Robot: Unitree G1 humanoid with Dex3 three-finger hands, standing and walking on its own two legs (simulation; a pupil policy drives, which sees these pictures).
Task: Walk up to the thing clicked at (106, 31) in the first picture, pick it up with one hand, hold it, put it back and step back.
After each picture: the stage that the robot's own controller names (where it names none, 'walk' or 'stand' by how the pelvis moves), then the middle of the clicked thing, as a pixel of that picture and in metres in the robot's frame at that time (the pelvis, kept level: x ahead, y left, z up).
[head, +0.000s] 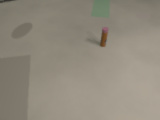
stand; (104, 37) +1.49 -0.32 -0.66
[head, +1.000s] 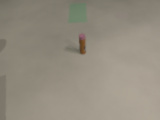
walk; (82, 44) +1.38 +0.05 -0.63
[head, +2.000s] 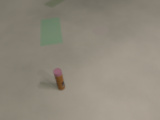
walk; (59, 79) +0.87 +0.24 -0.65
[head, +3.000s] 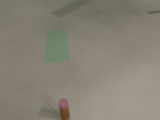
walk; (64, 110) +0.60 +0.15 -0.65
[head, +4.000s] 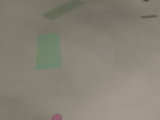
stand; out of the picture +0.48 +0.13 -0.65
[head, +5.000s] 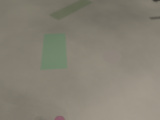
stand; out of the picture +0.46 +0.13 -0.65
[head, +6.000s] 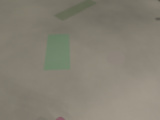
stand; out of the picture +0.45 +0.14 -0.65
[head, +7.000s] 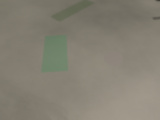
stand; out of the picture +0.43 +0.14 -0.66
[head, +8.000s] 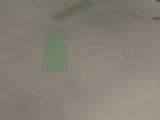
stand; out of the picture +0.42 +0.15 -0.66
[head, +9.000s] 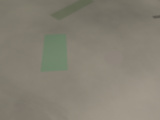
stand; out of the picture +0.42 +0.15 -0.66
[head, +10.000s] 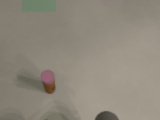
go down; (49, 83) +0.48 +0.12 -0.46
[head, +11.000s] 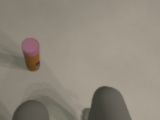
go down; (32, 57) +0.54 +0.12 -0.31
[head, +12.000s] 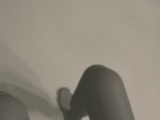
close in; out of the picture +0.54 +0.17 -0.20
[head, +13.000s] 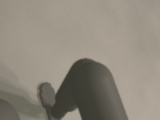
close; out of the picture +0.54 +0.19 -0.19
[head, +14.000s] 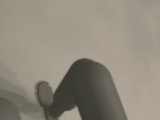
lift; out of the picture +0.50 +0.17 -0.20
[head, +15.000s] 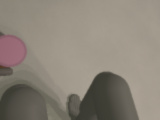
lift; (6, 55) +0.41 +0.18 -0.13
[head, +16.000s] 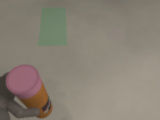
lift; (35, 96) +0.30 +0.14 +0.04
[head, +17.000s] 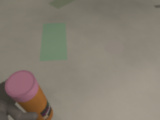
hold; (34, 101) +0.30 +0.15 +0.04
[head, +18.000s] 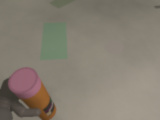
hold; (37, 98) +0.30 +0.14 +0.04
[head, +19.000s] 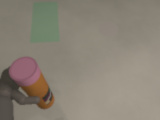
crouch; (36, 87) +0.35 +0.13 +0.00
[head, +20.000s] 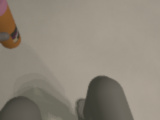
lower; (1, 23) +0.53 +0.13 -0.04
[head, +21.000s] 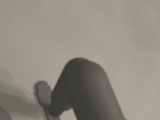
lower; out of the picture +0.50 +0.19 -0.19
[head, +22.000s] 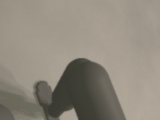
lower; out of the picture +0.50 +0.18 -0.20
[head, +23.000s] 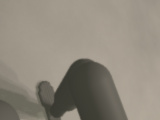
lower; out of the picture +0.49 +0.17 -0.20
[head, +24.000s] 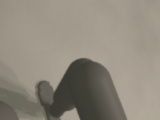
lower; out of the picture +0.49 +0.17 -0.20
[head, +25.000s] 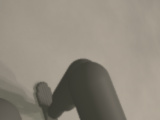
open; out of the picture +0.49 +0.15 -0.21
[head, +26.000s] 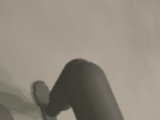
withdraw; out of the picture +0.48 +0.16 -0.21
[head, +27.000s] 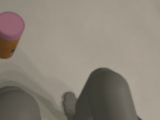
withdraw; (7, 40) +0.49 +0.13 -0.19
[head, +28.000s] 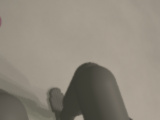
withdraw; out of the picture +0.50 +0.14 -0.19
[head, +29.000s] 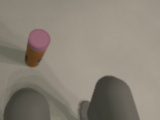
walk; (35, 51) +0.48 +0.11 -0.23
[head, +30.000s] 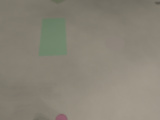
stand; out of the picture +0.40 +0.09 -0.57
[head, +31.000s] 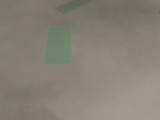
stand; out of the picture +0.40 +0.09 -0.60
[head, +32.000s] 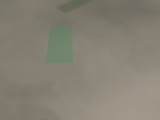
stand; out of the picture +0.40 +0.08 -0.60
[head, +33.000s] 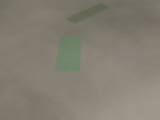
walk; out of the picture +0.41 +0.08 -0.65
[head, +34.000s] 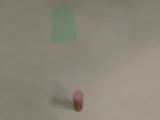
walk; (78, 101) +0.52 +0.02 -0.63
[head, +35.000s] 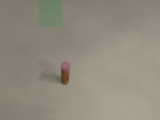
walk; (65, 74) +0.76 +0.07 -0.62
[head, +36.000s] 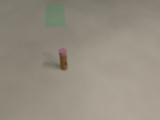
stand; (63, 59) +1.07 +0.16 -0.63
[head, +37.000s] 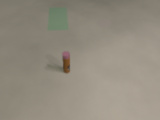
stand; (66, 62) +1.07 +0.11 -0.65
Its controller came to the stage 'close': yes
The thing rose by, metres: 0.69
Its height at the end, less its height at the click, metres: +0.00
